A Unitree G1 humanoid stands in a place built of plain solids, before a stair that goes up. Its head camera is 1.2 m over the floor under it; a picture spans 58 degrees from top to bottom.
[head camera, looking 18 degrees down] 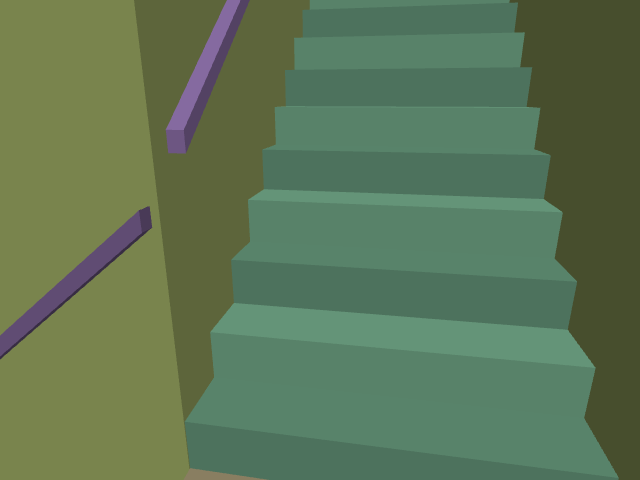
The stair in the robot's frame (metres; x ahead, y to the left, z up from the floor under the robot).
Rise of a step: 0.19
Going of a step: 0.24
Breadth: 1.30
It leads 10 degrees to the right of straight ahead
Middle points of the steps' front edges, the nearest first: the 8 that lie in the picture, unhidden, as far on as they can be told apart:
1.06 -0.20 0.19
1.29 -0.24 0.39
1.53 -0.28 0.58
1.77 -0.32 0.78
2.01 -0.36 0.97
2.25 -0.40 1.16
2.49 -0.45 1.36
2.73 -0.49 1.55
